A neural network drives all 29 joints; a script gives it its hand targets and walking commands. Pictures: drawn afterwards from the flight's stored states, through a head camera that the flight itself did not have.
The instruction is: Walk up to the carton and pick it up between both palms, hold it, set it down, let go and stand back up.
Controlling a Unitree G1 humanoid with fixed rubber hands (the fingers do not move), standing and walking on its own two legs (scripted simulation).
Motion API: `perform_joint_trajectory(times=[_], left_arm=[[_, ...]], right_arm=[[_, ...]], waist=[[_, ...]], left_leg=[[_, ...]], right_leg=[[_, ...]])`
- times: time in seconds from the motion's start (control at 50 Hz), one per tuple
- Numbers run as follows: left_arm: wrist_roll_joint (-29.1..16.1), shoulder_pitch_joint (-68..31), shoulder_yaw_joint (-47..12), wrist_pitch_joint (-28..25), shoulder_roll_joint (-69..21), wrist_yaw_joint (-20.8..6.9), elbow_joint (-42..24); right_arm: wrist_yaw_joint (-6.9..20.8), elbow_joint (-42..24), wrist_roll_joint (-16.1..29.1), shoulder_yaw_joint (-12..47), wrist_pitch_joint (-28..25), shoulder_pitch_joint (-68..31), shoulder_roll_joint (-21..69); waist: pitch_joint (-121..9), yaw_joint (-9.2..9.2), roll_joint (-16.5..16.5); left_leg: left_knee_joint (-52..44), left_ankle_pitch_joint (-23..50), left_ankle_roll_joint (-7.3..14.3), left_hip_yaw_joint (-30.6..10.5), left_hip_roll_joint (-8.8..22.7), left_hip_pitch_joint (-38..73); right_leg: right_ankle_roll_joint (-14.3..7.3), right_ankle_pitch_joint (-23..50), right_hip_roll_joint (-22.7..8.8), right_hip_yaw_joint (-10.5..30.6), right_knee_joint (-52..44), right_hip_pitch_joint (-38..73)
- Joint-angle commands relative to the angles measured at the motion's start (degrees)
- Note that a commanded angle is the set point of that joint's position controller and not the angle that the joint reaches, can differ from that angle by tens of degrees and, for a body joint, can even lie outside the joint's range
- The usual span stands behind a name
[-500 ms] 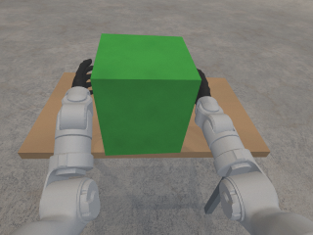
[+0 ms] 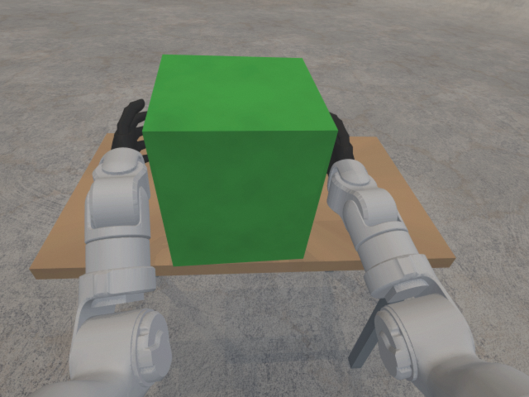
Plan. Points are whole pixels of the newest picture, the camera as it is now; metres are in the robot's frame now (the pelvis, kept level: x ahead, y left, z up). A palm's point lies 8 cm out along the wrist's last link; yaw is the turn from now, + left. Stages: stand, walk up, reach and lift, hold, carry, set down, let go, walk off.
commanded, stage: reach and lift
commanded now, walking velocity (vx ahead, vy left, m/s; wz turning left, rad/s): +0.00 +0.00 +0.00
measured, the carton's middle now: (237, 163) +0.40 +0.01 +0.18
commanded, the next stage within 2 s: hold in 0.54 s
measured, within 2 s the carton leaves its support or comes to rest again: neither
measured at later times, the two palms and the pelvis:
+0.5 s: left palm (128, 141) +0.37 +0.15 +0.25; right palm (348, 152) +0.36 -0.15 +0.23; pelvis -0.01 +0.00 +0.00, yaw +0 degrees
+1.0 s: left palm (124, 132) +0.37 +0.15 +0.26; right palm (350, 133) +0.36 -0.15 +0.26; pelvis -0.01 +0.00 +0.00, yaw -1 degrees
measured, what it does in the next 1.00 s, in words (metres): stands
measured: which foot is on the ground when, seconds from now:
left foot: down 0.00-1.00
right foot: down 0.00-1.00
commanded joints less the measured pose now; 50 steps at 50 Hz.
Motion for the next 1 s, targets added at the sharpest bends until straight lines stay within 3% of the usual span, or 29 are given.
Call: perform_joint_trajectory(times=[0.0,0.04,0.16,0.18,0.26,0.28,0.34,0.36,0.4,0.42,0.48,0.52,0.56,0.64,0.72,0.8,0.84,0.9,0.98], left_arm=[[-9.3,-42.2,-28.6,-4.1,-36.0,-8.6,-5.1],[-9.9,-44.7,-29.0,-4.2,-36.3,-8.6,-6.5],[-10.0,-47.6,-26.7,-4.4,-36.1,-8.8,-1.5],[-9.9,-47.6,-27.4,-4.4,-36.3,-8.7,-1.8],[-10.6,-48.8,-26.5,-4.5,-36.6,-8.4,-0.8],[-11.2,-49.0,-26.9,-4.5,-36.8,-8.2,-0.6],[-10.8,-49.7,-26.2,-4.6,-36.2,-8.0,-0.5],[-10.9,-49.8,-26.1,-4.3,-36.3,-8.1,0.3],[-10.2,-49.5,-25.3,-3.9,-36.3,-8.1,1.5],[-10.5,-49.6,-25.1,-3.7,-36.4,-8.1,0.6],[-10.3,-50.8,-23.9,-3.6,-36.8,-8.6,3.1],[-11.1,-52.1,-23.9,-4.0,-36.2,-8.6,1.1],[-12.0,-53.8,-24.8,-4.1,-35.9,-7.9,-0.6],[-11.3,-53.3,-23.8,-3.7,-35.5,-7.8,1.0],[-12.2,-55.0,-25.2,-3.3,-35.4,-7.5,-1.4],[-12.1,-56.0,-24.5,-2.5,-34.6,-7.9,0.2],[-13.2,-55.5,-24.7,-2.6,-35.3,-7.6,-1.1],[-13.1,-55.4,-25.5,-2.0,-35.4,-7.4,-2.7],[-13.1,-55.9,-25.3,-1.3,-34.4,-7.2,-3.6]], right_arm=[[6.3,-19.8,4.7,15.7,-2.8,-50.5,36.6],[6.3,-20.1,5.0,15.2,-3.0,-52.4,36.6],[7.1,-15.9,4.4,14.0,-2.1,-54.1,37.7],[7.0,-16.3,4.3,13.5,-2.1,-54.9,37.9],[7.0,-14.6,4.8,12.8,-1.9,-55.9,37.9],[7.0,-15.2,5.2,13.5,-2.0,-56.7,38.0],[7.0,-15.2,6.4,14.1,-1.5,-57.2,38.4],[6.7,-13.6,6.1,13.5,-1.1,-57.1,37.6],[6.8,-14.5,6.4,13.8,-0.6,-58.5,38.3],[6.7,-14.0,6.8,13.9,-0.2,-57.8,37.9],[6.7,-12.9,6.1,13.0,0.4,-59.7,39.3],[7.0,-13.6,7.4,13.3,0.7,-59.6,39.3],[7.2,-14.5,8.3,14.3,1.0,-60.4,39.9],[6.7,-13.1,8.8,13.4,1.8,-60.7,38.9],[6.4,-13.2,9.9,13.2,2.9,-60.4,38.2],[6.2,-11.6,10.3,12.2,4.6,-60.6,37.2],[6.3,-12.4,11.1,13.3,4.7,-60.7,37.9],[6.1,-11.8,11.9,12.5,5.4,-59.6,37.4],[6.3,-12.9,12.9,13.3,5.9,-60.3,37.1]], waist=[[-23.2,-0.65,4.8],[-25.0,-1.05,5.6],[-23.7,-0.45,4.7],[-24.0,-1.29,5.2],[-24.8,-0.53,5.7],[-26.2,-0.39,4.5],[-25.9,0.03,4.9],[-24.5,-0.69,4.2],[-23.6,0.33,3.2],[-24.0,0.0,4.3],[-23.4,-0.44,3.2],[-25.4,0.59,3.9],[-27.9,0.5,3.9],[-25.3,0.69,3.9],[-27.0,-0.46,4.7],[-25.0,-1.18,4.8],[-27.9,-0.33,4.8],[-28.0,-0.86,6.6],[-28.0,-0.24,5.6]], left_leg=[[-1.2,17.8,-2.0,0.1,-3.6,6.9],[-1.2,17.5,-2.2,0.1,-3.5,7.1],[-2.0,12.3,-1.3,0.4,-3.8,4.7],[-2.1,11.9,-1.1,0.4,-3.8,4.9],[-1.5,14.2,-1.7,0.2,-3.5,5.3],[-1.0,14.6,-1.5,-0.2,-3.4,5.6],[-1.0,14.7,-1.5,0.2,-3.9,5.6],[-1.6,13.1,-1.3,0.1,-3.6,4.7],[-1.8,12.6,-1.0,0.3,-3.6,4.1],[-1.7,12.6,-1.0,0.2,-3.8,4.1],[-2.6,10.5,-0.9,0.5,-3.8,3.2],[-2.5,10.4,-0.4,0.4,-3.8,2.8],[-1.5,13.6,-0.8,0.2,-3.7,4.7],[-2.5,11.8,-0.6,0.4,-4.1,2.8],[-1.9,12.4,-1.0,0.0,-3.9,3.6],[-2.5,10.4,-1.1,-0.1,-4.0,2.4],[-2.0,12.3,-1.4,-0.4,-3.5,2.7],[-1.5,14.3,-2.4,-0.7,-3.7,4.0],[-1.5,15.2,-1.9,-1.0,-3.5,3.1]], right_leg=[[1.3,10.7,4.7,0.1,0.0,3.6],[1.1,10.6,4.3,0.4,0.2,4.2],[1.4,6.6,4.4,0.5,0.0,2.8],[1.4,6.4,4.1,0.4,-0.1,3.2],[0.8,7.2,4.5,0.4,0.0,2.6],[0.7,7.5,4.5,0.8,0.2,3.9],[1.3,8.0,4.7,0.7,0.2,2.9],[1.4,7.0,4.2,1.0,-0.2,2.7],[1.3,6.4,4.4,1.4,-0.3,3.1],[1.5,7.0,4.3,1.1,0.1,3.4],[1.3,5.0,4.1,1.7,-0.5,2.1],[1.4,6.2,4.3,1.5,-0.1,3.4],[1.1,8.3,4.7,1.7,0.5,3.5],[1.6,7.3,4.5,1.9,-0.3,2.9],[1.4,7.9,4.4,2.0,-0.3,2.9],[1.2,6.2,4.3,2.5,-0.8,2.3],[1.2,8.7,4.3,2.7,0.0,3.8],[1.3,9.4,4.8,2.6,-0.1,3.8],[1.0,11.1,4.8,2.7,0.1,4.5]])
